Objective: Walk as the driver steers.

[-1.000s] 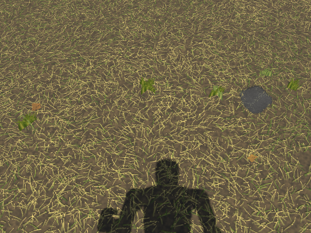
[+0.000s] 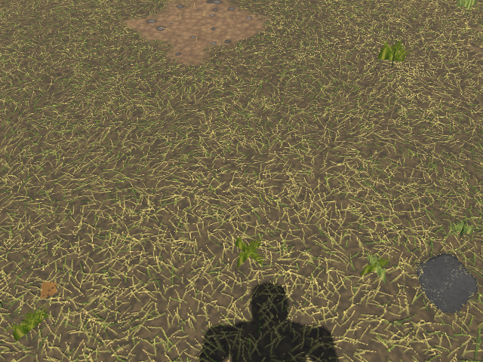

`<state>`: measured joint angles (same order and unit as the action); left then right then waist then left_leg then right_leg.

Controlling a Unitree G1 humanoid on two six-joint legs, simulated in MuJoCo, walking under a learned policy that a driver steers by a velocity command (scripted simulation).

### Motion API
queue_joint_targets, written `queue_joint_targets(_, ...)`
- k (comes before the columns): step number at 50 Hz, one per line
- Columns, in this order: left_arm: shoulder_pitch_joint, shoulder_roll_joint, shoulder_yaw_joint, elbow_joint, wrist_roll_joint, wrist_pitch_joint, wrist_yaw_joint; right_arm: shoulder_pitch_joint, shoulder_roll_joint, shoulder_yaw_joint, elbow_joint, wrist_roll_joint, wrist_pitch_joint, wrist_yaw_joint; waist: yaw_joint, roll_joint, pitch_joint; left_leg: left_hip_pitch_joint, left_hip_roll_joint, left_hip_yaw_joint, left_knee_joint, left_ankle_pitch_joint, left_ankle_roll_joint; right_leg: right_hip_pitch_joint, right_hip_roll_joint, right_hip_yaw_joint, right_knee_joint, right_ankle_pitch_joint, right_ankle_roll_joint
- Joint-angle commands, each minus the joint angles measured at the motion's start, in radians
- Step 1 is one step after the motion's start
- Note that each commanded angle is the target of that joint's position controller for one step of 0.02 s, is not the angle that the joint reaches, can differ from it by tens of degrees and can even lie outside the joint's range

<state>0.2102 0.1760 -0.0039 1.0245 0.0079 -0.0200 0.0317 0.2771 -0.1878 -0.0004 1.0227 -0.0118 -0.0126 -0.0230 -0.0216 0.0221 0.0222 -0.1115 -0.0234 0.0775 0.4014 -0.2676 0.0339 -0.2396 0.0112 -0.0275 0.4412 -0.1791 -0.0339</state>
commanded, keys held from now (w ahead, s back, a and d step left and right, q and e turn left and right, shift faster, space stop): no key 0.40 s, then w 0.18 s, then no key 0.42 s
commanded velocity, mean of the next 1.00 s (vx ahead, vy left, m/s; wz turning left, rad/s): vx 0.09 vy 0.00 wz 0.00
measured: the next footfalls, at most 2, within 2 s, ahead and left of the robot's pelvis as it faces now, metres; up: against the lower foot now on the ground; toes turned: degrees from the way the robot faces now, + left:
right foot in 0.92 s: +0.16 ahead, -0.10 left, +0.00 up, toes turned -1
left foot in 1.42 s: +0.10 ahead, +0.12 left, +0.00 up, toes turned +15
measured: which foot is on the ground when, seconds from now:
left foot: down 0.00-1.00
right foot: down 0.00-0.68, up 0.70-0.90, down 0.92-1.00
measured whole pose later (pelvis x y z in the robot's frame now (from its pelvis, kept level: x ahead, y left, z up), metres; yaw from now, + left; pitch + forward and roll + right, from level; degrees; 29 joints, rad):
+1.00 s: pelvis +0.10 +0.00 -0.01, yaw +1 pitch -2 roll +0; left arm 0.20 0.14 0.00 1.11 0.00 -0.02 0.04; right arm 0.41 -0.11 0.02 1.15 -0.01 -0.04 -0.05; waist -0.02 0.01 0.04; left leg -0.02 -0.02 0.06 0.43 -0.35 0.04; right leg -0.24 0.01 -0.05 0.52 -0.25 -0.02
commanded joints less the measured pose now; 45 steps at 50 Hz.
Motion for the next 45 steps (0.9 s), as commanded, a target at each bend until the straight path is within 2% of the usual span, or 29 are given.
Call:
queue_joint_targets(1,0.039,0.105,0.02,0.003,-0.009,-0.009,0.009,0.086,-0.079,-0.014,0.017,0.001,0.002,-0.005,0.003,-0.083,0.008,-0.03,0.108,-0.104,-0.077,0.102,0.009,0.07,-0.119,0.144,-0.111,0.205,-0.033)
queue_joint_targets(4,0.045,0.1,0.021,0.023,-0.006,-0.007,0.01,0.08,-0.071,-0.011,0.043,0.002,0.001,-0.013,0.011,-0.038,0.004,-0.034,0.111,-0.103,-0.088,0.106,0.002,0.106,-0.123,0.141,-0.102,0.25,-0.04)
queue_joint_targets(20,0.082,0.069,0.015,0.112,-0.004,0.006,0.014,0.102,-0.042,0.004,0.123,0.001,0.013,-0.027,0.016,-0.019,0.042,-0.035,0.126,-0.104,-0.089,0.089,-0.003,0.097,-0.103,0.133,-0.132,0.174,-0.037)
queue_joint_targets(21,0.095,0.065,0.014,0.118,-0.004,0.007,0.013,0.115,-0.038,0.005,0.13,-0.001,0.013,-0.026,0.017,-0.021,0.025,-0.032,0.117,-0.098,-0.092,0.018,0.0,0.1,-0.092,0.132,-0.144,0.057,-0.039)
queue_joint_targets(23,0.107,0.103,0.032,0.12,-0.004,0.019,0.011,0.128,-0.046,-0.003,0.126,-0.01,0.015,-0.022,0.019,-0.05,0.053,-0.076,0.071,-0.062,-0.029,-0.197,0.02,0.053,-0.073,0.15,-0.152,-0.278,-0.069)
queue_joint_targets(24,0.119,0.117,0.041,0.118,-0.002,0.026,0.009,0.125,-0.043,-0.004,0.117,-0.014,0.016,-0.018,0.023,-0.063,0.087,-0.127,0.055,-0.055,0.006,-0.286,0.033,0.022,-0.086,0.182,-0.167,-0.44,-0.093)
queue_joint_targets(26,0.177,0.123,0.054,0.123,0.001,0.029,0.002,0.101,-0.02,-0.001,0.093,-0.024,0.011,-0.008,0.048,-0.1,0.152,-0.249,0.03,-0.029,0.104,-0.315,0.044,0.016,-0.166,0.312,-0.231,-0.62,-0.149)
queue_joint_targets(27,0.209,0.13,0.061,0.129,0.003,0.028,-0.001,0.096,-0.003,0.002,0.082,-0.029,0.004,-0.003,0.056,-0.13,0.147,-0.277,0.02,-0.005,0.166,-0.258,0.046,0.04,-0.223,0.397,-0.273,-0.656,-0.183)
queue_joint_targets(28,0.225,0.132,0.066,0.131,0.006,0.026,-0.003,0.089,-0.003,0.001,0.072,-0.03,-0.004,0.001,0.06,-0.141,0.129,-0.261,0.023,-0.004,0.214,-0.209,0.05,0.031,-0.263,0.456,-0.308,-0.652,-0.209)
queue_joint_targets(29,0.205,0.135,0.07,0.123,0.008,0.023,-0.005,0.092,-0.01,-0.003,0.066,-0.028,-0.013,0.007,0.046,-0.133,0.114,-0.23,0.035,-0.02,0.242,-0.187,0.057,-0.001,-0.279,0.469,-0.322,-0.616,-0.218)
queue_joint_targets(30,0.163,0.128,0.069,0.109,0.008,0.019,-0.004,0.11,-0.002,-0.003,0.069,-0.023,-0.022,0.008,0.022,-0.107,0.108,-0.183,0.039,-0.029,0.221,-0.159,0.062,-0.033,-0.267,0.432,-0.309,-0.513,-0.209)
queue_joint_targets(32,0.066,0.107,0.063,0.084,-0.004,0.014,-0.004,0.205,0.035,0.002,0.101,-0.011,-0.036,0.002,-0.043,-0.073,0.098,-0.007,0.02,-0.018,0.029,-0.076,0.072,-0.127,-0.175,0.271,-0.222,-0.33,-0.148)
queue_joint_targets(33,0.043,0.076,0.055,0.077,-0.006,0.009,-0.005,0.247,0.019,-0.002,0.115,-0.015,-0.041,-0.008,-0.054,-0.039,0.101,0.08,0.048,-0.067,-0.056,-0.048,0.071,-0.188,-0.117,0.192,-0.111,-0.249,-0.11)
queue_joint_targets(34,0.028,0.012,0.036,0.06,-0.01,0.0,-0.007,0.301,-0.049,-0.015,0.119,-0.022,-0.045,-0.02,-0.062,0.087,0.072,0.142,0.189,-0.274,-0.167,-0.149,0.095,-0.27,-0.016,0.067,0.08,-0.21,-0.061)
queue_joint_targets(35,0.038,-0.003,0.028,0.041,0.002,-0.005,-0.007,0.316,-0.119,-0.033,0.128,-0.007,-0.036,-0.02,-0.048,0.207,0.118,0.082,0.337,-0.453,-0.241,-0.108,0.162,-0.31,0.051,-0.037,0.191,-0.244,-0.029)
queue_joint_targets(36,0.029,0.037,0.034,0.044,0.018,-0.006,-0.005,0.274,-0.071,-0.021,0.119,-0.017,-0.034,-0.022,-0.031,0.135,0.165,0.042,0.371,-0.447,-0.228,0.053,0.192,-0.307,0.003,-0.013,0.274,-0.293,-0.02)
queue_joint_targets(37,0.047,0.027,0.032,0.053,0.014,-0.005,-0.004,0.248,-0.038,-0.01,0.111,-0.02,-0.038,-0.022,-0.012,0.084,0.156,0.045,0.347,-0.389,-0.204,0.218,0.19,-0.296,-0.006,0.002,0.307,-0.296,-0.012)
queue_joint_targets(38,0.075,0.015,0.03,0.069,0.009,-0.003,-0.004,0.22,-0.025,-0.004,0.104,-0.021,-0.04,-0.025,0.011,0.061,0.135,0.061,0.312,-0.321,-0.176,0.369,0.173,-0.268,-0.02,0.012,0.309,-0.278,0.0)
queue_joint_targets(40,0.102,-0.003,0.023,0.083,0.004,-0.003,-0.004,0.185,-0.013,0.009,0.098,-0.016,-0.049,-0.032,0.039,0.066,0.076,0.073,0.253,-0.199,-0.105,0.673,0.132,-0.169,-0.024,0.003,0.251,-0.206,0.01)
queue_joint_targets(41,0.104,-0.007,0.02,0.085,-0.002,-0.001,-0.002,0.182,-0.016,0.012,0.099,-0.014,-0.049,-0.032,0.04,0.077,0.051,0.07,0.228,-0.158,-0.073,0.756,0.117,-0.12,-0.012,-0.011,0.215,-0.175,0.011)
queue_joint_targets(43,0.094,-0.001,0.017,0.085,-0.012,0.005,0.005,0.189,-0.018,0.016,0.108,-0.009,-0.045,-0.033,0.037,0.097,0.033,0.048,0.207,-0.126,-0.036,0.789,0.092,-0.036,-0.003,-0.03,0.121,-0.082,0.009)
queue_joint_targets(44,0.098,-0.004,0.013,0.088,-0.013,0.006,0.009,0.189,-0.024,0.015,0.113,-0.003,-0.04,-0.031,0.046,0.09,0.034,0.016,0.198,-0.115,-0.023,0.748,0.072,0.025,-0.011,-0.028,0.046,0.029,0.006)
queue_joint_targets(45,0.105,0.01,0.013,0.091,-0.01,0.006,0.011,0.195,-0.031,0.012,0.116,0.0,-0.038,-0.029,0.047,0.08,0.033,-0.017,0.183,-0.112,-0.015,0.656,0.05,0.089,-0.03,-0.005,0.006,0.139,0.002)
